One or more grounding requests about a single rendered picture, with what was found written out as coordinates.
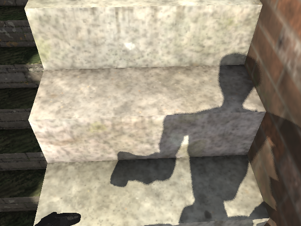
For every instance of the robot left hand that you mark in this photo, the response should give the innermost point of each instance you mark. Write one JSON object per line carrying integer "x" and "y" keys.
{"x": 62, "y": 219}

